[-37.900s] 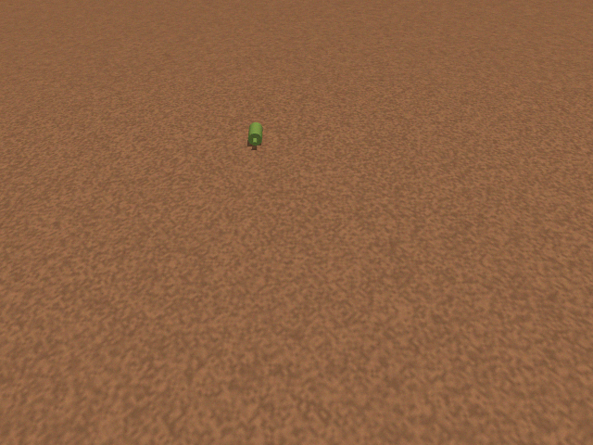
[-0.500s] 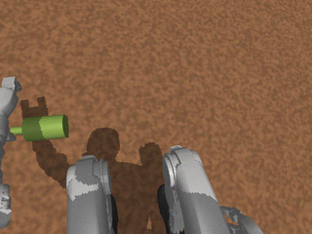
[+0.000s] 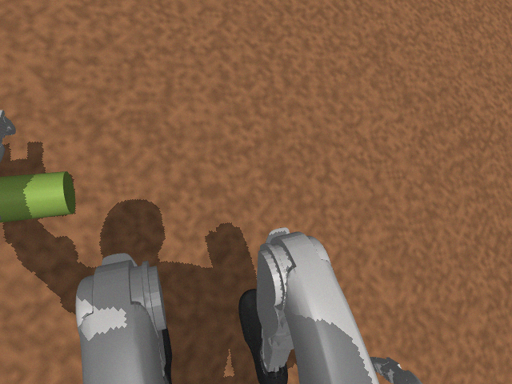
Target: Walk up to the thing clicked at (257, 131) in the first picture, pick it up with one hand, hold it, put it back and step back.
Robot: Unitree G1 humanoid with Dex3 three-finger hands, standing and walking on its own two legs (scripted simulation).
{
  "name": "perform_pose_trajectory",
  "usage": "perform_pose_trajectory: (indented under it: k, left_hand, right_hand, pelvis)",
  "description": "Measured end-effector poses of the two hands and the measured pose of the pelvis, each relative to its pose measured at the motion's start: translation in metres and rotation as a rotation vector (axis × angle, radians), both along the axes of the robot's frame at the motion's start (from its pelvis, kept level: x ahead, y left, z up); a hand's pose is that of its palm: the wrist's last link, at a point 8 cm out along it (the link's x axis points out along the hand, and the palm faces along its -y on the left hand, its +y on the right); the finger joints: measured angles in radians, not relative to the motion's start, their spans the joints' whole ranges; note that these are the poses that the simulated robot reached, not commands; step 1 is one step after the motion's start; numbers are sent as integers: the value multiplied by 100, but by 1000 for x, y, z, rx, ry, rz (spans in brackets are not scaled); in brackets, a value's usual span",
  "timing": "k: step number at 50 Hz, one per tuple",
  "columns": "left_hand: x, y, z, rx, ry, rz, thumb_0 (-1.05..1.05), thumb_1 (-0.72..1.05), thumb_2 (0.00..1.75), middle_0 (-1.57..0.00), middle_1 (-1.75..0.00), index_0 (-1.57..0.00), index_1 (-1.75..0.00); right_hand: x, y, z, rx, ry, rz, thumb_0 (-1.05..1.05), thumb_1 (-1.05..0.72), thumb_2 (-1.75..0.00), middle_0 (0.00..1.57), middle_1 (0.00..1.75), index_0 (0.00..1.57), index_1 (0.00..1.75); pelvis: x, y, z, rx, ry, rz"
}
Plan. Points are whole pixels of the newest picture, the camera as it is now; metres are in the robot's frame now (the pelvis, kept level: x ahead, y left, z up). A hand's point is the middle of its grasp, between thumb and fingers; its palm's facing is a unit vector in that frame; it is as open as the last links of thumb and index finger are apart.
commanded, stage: home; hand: left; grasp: from above
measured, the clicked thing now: (18, 197) +0.46 +0.35 -0.28
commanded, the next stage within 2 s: none
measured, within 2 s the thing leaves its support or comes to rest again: neither
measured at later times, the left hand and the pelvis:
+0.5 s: hand out of the picture +0.33 +0.30 +0.04, palm faces -0.31 -0.58 -0.75, open 8.4 cm; pelvis +0.01 +0.00 +0.15, yaw +4 degrees
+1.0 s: hand out of the picture +0.24 +0.23 +0.26, palm faces +0.12 -0.94 -0.33, open 7.4 cm; pelvis +0.06 +0.00 +0.33, yaw +9 degrees
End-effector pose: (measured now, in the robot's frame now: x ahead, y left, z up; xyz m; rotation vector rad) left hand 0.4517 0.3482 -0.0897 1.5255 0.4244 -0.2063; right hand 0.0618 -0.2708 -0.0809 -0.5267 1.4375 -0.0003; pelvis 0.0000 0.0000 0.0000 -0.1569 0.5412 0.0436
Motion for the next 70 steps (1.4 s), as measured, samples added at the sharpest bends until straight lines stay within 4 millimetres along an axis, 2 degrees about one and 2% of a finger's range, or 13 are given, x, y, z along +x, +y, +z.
perform_pose_trajectory:
  k: [3, 7, 12, 17, 24, 30, 35, 40, 46, 55, 59, 62, 70]
  left_hand:
    - [8, 3, 12, 23, -49, 26, 0, -47, 97, -11, -99, -12, -98]
    - [9, 7, 37, 39, -47, 77, 0, -38, 95, -17, -89, -17, -88]
    - [-8, 6, 79, -1, 7, 147, 0, -16, 91, -21, -71, -20, -72]
    - [-49, -2, 119, -167, 65, 243, 0, 14, 90, -22, -56, -22, -57]
    - [-115, -17, 172, -442, 57, 345, 0, 60, 90, -22, -39, -22, -40]
    - [-160, -22, 220, -573, 14, 468, 0, 80, 90, -22, -33, -22, -33]
    - [-191, -33, 259, -694, 15, 597, 0, 86, 90, -21, -31, -22, -31]
    - [-213, -50, 300, -827, 20, 715, 1, 88, 90, -21, -30, -21, -30]
    - [-226, -65, 347, -937, 26, 838, 1, 89, 90, -21, -30, -21, -30]
    - [-239, -85, 418, -1080, 28, 973, 1, 90, 90, -20, -30, -21, -30]
    - [-243, -92, 444, -1118, 20, 986, 1, 90, 90, -20, -30, -21, -30]
    - [-245, -96, 456, -1129, 13, 982, 1, 90, 90, -20, -30, -21, -30]
    - [-249, -99, 464, -1137, 15, 980, 1, 90, 90, -20, -30, -20, -30]
  right_hand:
    - [-1, 10, -5, 35, -4, -30, 1, -90, -89, 21, 30, 20, 30]
    - [4, 22, -4, 87, -26, -80, 1, -89, -89, 21, 30, 20, 30]
    - [17, 29, 17, 145, -61, -122, 1, -89, -89, 21, 30, 20, 30]
    - [43, 27, 55, 157, -118, -109, 1, -89, -89, 21, 30, 20, 30]
    - [100, 20, 124, 109, -295, -41, 1, -90, -89, 21, 30, 20, 30]
    - [150, 29, 184, 116, -487, 6, 1, -90, -90, 20, 30, 20, 30]
    - [177, 48, 231, 169, -612, 24, 1, -90, -90, 20, 30, 20, 30]
    - [190, 66, 274, 218, -689, 23, 1, -90, -90, 21, 30, 20, 30]
    - [190, 75, 317, 240, -722, -8, 1, -90, -90, 21, 30, 20, 30]
    - [181, 64, 371, 193, -743, -72, 1, -90, -90, 21, 30, 20, 30]
    - [185, 58, 391, 169, -780, -88, 2, -90, -90, 21, 30, 20, 30]
    - [193, 55, 402, 159, -816, -87, 2, -90, -90, 21, 30, 20, 30]
    - [221, 56, 419, 176, -901, -41, 2, -90, -90, 21, 30, 20, 30]
  pelvis:
    - [4, 1, 2, 0, 19, 3]
    - [8, 3, 15, 3, 50, 6]
    - [11, 4, 48, 14, 76, 16]
    - [14, 5, 92, 32, 72, 22]
    - [13, 4, 146, 42, 30, 43]
    - [13, 4, 189, 50, -30, 66]
    - [17, 4, 227, 63, -77, 80]
    - [28, 3, 264, 78, -127, 94]
    - [46, 3, 308, 95, -185, 107]
    - [76, 4, 365, 117, -274, 120]
    - [88, 5, 381, 125, -300, 122]
    - [94, 5, 387, 130, -318, 124]
    - [101, 3, 393, 142, -347, 131]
